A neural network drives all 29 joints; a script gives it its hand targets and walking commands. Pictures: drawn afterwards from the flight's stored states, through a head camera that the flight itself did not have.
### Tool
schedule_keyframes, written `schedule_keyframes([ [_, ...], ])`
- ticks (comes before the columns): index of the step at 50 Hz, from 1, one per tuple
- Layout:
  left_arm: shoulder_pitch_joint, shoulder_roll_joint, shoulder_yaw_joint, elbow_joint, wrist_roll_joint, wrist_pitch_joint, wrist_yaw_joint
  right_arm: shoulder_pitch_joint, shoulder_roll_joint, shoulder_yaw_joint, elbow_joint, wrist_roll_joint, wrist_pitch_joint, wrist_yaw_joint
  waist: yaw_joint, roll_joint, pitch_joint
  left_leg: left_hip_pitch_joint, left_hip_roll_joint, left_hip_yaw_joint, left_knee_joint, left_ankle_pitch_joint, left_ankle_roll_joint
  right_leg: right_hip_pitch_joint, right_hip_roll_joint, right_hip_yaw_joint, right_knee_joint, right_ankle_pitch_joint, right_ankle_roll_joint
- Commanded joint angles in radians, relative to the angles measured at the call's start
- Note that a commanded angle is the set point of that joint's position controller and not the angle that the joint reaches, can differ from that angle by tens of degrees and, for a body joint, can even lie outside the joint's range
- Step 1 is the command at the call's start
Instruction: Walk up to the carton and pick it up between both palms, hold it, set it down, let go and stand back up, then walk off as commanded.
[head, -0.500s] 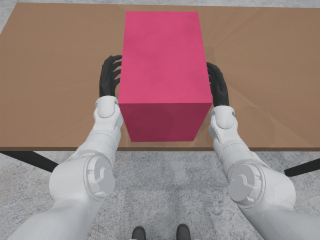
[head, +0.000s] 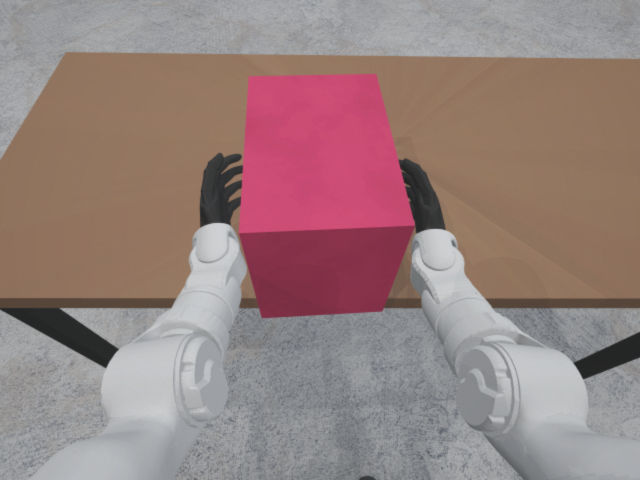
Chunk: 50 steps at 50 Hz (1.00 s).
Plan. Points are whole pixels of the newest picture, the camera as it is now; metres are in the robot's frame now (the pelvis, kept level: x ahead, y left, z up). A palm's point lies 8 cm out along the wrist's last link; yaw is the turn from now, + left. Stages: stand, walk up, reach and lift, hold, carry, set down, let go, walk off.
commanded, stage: reach and lift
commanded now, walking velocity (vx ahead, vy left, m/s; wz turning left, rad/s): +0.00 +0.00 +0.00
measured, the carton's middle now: (318, 198) +0.49 +0.03 +0.03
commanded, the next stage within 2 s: hold in 1.90 s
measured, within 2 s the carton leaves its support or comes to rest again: leaves its support in 0.02 s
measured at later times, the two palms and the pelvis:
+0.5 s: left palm (198, 215) +0.40 +0.16 +0.11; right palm (442, 212) +0.40 -0.10 +0.12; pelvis -0.02 +0.00 +0.00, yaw +0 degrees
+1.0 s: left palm (149, 189) +0.37 +0.18 +0.19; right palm (455, 186) +0.37 -0.09 +0.20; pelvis -0.03 +0.01 +0.01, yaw +0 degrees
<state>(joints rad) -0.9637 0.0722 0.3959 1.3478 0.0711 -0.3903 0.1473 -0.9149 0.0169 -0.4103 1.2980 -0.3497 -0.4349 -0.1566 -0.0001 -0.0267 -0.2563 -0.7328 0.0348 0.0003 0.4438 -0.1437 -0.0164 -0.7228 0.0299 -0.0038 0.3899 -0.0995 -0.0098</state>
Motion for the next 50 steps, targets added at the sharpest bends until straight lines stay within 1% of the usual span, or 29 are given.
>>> schedule_keyframes([
  [1, -0.568, -0.734, -0.381, -0.08, 0.027, 0.04, -0.134, -0.515, 0.652, 0.317, -0.061, 0.052, 0.042, 0.169, -0.003, 0.126, -0.811, 0.416, -0.045, 0.038, 0.078, 0.376, -0.042, 0.56, 0.018, -0.042, 0.073, 0.471, -0.021],
  [7, -0.631, -0.751, -0.417, -0.11, -0.015, 0.097, -0.126, -0.621, 0.679, 0.354, -0.182, 0.136, 0.126, 0.158, 0.009, 0.12, -0.815, 0.399, -0.053, 0.023, 0.066, 0.262, -0.034, 0.589, 0.022, -0.02, 0.067, 0.354, -0.024],
  [13, -0.708, -0.775, -0.463, -0.151, -0.066, 0.154, -0.125, -0.766, 0.721, 0.407, -0.333, 0.223, 0.209, 0.145, 0.017, 0.108, -0.806, 0.379, -0.064, 0.012, 0.054, 0.163, -0.032, 0.633, 0.026, -0.005, 0.064, 0.282, -0.017],
  [16, -0.76, -0.781, -0.473, -0.181, -0.084, 0.185, -0.121, -0.844, 0.728, 0.421, -0.377, 0.258, 0.252, 0.145, 0.026, 0.104, -0.771, 0.373, -0.066, 0.009, 0.044, 0.113, -0.033, 0.636, 0.026, -0.003, 0.057, 0.216, -0.015],
  [19, -0.823, -0.765, -0.465, -0.207, -0.092, 0.221, -0.116, -0.895, 0.725, 0.408, -0.375, 0.277, 0.302, 0.145, 0.025, 0.101, -0.718, 0.369, -0.069, 0.01, 0.029, 0.063, -0.031, 0.633, 0.021, 0.004, 0.042, 0.14, -0.014],
  [23, -0.888, -0.739, -0.448, -0.258, -0.094, 0.277, -0.113, -0.91, 0.717, 0.368, -0.343, 0.292, 0.368, 0.144, 0.005, 0.098, -0.648, 0.379, -0.074, 0.008, 0.007, 0.024, -0.029, 0.629, 0.014, 0.012, 0.013, 0.06, -0.016],
  [27, -0.936, -0.739, -0.444, -0.318, -0.095, 0.325, -0.115, -0.9, 0.722, 0.337, -0.317, 0.306, 0.419, 0.138, -0.021, 0.104, -0.628, 0.404, -0.08, 0.004, -0.004, 0.029, -0.033, 0.644, 0.009, 0.012, -0.005, 0.057, -0.015],
  [32, -0.942, -0.72, -0.408, -0.357, -0.067, 0.392, -0.127, -0.878, 0.717, 0.303, -0.294, 0.317, 0.48, 0.126, -0.042, 0.094, -0.545, 0.421, -0.085, 0.003, -0.032, 0.015, -0.03, 0.692, -0.001, 0.015, -0.028, 0.048, -0.007],
  [38, -0.939, -0.724, -0.374, -0.417, -0.048, 0.484, -0.144, -0.924, 0.701, 0.294, -0.319, 0.364, 0.537, 0.111, -0.061, 0.08, -0.406, 0.451, -0.085, -0.001, -0.08, -0.01, -0.028, 0.74, -0.008, 0.007, -0.062, 0.038, 0.004],
  [43, -0.933, -0.753, -0.363, -0.481, -0.044, 0.563, -0.145, -0.972, 0.697, 0.304, -0.353, 0.405, 0.578, 0.108, -0.072, 0.073, -0.352, 0.5, -0.082, -0.004, -0.112, -0.027, -0.032, 0.75, -0.008, -0.001, -0.095, 0.013, 0.006],
  [50, -0.935, -0.783, -0.336, -0.512, -0.028, 0.65, -0.154, -0.983, 0.665, 0.246, -0.349, 0.393, 0.618, 0.106, -0.116, 0.075, -0.246, 0.513, -0.073, -0.004, -0.149, -0.09, -0.038, 0.725, -0.009, -0.009, -0.125, -0.058, 0.005],
])
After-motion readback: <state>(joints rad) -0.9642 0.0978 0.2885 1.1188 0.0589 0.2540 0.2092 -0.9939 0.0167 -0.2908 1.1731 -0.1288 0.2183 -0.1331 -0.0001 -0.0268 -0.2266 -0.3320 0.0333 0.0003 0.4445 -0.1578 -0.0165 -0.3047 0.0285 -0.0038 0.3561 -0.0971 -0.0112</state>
